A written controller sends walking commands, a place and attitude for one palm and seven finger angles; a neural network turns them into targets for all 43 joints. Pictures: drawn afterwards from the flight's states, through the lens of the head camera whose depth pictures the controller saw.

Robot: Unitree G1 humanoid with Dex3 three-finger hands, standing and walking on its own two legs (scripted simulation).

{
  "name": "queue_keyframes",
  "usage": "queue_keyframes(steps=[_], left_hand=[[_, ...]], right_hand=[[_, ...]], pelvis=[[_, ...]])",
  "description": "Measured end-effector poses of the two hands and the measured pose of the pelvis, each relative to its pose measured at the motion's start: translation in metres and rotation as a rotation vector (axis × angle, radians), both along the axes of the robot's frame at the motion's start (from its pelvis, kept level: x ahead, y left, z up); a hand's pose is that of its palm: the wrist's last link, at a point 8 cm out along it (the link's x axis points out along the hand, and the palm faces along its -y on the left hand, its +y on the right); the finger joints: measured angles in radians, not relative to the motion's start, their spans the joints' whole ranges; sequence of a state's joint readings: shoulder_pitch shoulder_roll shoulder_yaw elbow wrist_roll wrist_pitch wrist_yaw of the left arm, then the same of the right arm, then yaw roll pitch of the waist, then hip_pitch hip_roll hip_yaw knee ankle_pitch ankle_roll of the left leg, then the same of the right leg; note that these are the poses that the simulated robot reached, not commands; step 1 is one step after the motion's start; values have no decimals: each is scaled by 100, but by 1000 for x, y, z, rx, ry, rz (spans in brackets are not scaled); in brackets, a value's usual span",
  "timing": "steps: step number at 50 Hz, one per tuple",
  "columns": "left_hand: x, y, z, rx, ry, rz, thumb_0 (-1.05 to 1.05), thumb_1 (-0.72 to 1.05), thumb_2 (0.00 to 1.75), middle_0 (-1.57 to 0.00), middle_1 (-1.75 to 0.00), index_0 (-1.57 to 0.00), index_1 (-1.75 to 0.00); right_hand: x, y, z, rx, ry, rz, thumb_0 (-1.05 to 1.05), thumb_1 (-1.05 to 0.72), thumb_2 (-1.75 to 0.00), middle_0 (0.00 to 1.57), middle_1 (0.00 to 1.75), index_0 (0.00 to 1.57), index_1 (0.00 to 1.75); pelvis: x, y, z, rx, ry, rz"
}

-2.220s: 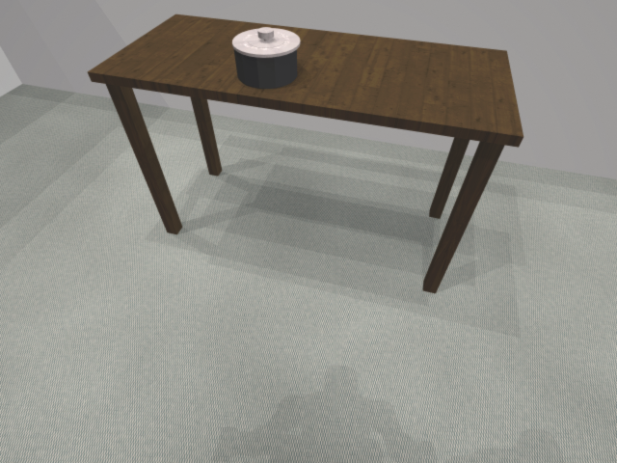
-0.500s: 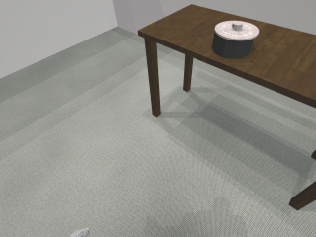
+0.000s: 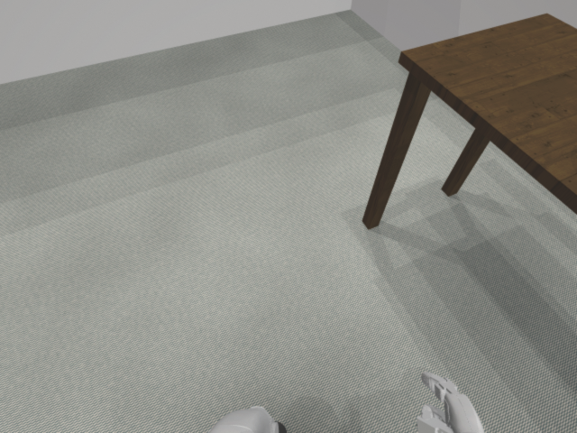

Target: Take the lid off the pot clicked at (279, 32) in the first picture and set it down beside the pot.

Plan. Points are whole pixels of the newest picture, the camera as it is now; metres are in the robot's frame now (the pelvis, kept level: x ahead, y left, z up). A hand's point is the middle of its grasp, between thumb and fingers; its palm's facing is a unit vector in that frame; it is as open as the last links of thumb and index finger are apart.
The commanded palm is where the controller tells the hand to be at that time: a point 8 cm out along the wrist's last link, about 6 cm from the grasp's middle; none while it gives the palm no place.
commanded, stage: turn to face it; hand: left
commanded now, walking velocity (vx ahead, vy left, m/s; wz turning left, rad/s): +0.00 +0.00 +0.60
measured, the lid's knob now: out of the picture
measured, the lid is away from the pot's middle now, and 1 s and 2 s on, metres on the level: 0.00 0.00 0.00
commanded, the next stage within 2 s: take the last steps up to it in 1.96 s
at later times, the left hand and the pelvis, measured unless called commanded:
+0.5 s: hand (215, 373) +0.21 +0.15 -0.15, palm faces -0.08 -0.98 -0.20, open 7.4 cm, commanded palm none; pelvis +0.14 -0.03 +0.01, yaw -6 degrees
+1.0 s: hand (199, 329) +0.28 +0.19 -0.14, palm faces -0.25 -0.94 -0.25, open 7.4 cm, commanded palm none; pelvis +0.16 +0.01 +0.02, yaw -22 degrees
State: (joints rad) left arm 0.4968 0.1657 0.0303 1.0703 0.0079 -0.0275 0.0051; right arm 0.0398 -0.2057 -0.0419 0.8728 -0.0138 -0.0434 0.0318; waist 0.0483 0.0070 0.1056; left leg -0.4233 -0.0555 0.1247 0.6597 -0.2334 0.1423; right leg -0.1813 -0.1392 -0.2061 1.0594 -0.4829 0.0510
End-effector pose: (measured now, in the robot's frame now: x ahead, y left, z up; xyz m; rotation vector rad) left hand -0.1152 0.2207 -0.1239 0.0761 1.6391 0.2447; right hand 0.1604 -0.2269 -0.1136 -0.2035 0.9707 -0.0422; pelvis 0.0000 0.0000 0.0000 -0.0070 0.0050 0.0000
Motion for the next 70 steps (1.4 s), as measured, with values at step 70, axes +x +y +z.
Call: queue_keyframes(steps=[70], left_hand=[[476, -40, 25, -60, -408, -804, 1, 91, 90, -20, -30, -20, -30]], right_hand=[[-131, 17, 4, 41, 262, -809, 1, -90, -90, 21, 30, 20, 30]], pelvis=[[142, 14, 23, -1, -16, -654]])
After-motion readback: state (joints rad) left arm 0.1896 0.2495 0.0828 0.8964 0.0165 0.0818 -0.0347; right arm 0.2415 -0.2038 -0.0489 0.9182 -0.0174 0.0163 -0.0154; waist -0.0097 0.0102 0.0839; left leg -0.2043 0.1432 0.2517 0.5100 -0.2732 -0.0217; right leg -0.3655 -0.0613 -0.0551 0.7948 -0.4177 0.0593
